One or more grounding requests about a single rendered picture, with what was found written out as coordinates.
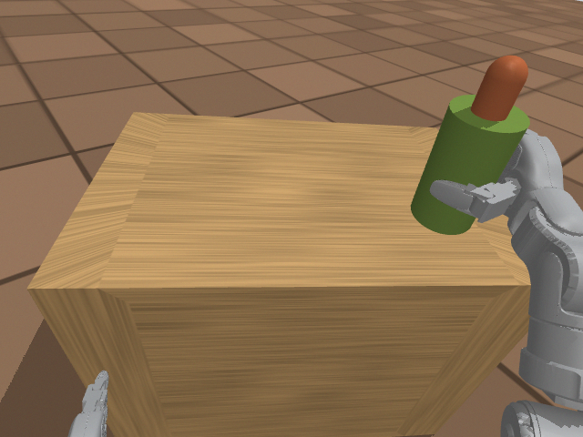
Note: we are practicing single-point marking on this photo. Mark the left robot hand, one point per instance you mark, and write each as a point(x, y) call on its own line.
point(91, 422)

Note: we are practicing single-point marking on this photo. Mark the bottle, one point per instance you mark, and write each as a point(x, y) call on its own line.
point(478, 136)

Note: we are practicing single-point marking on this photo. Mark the right robot arm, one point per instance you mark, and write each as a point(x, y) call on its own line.
point(547, 230)

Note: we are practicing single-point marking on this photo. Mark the right robot hand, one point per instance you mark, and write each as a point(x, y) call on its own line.
point(535, 164)

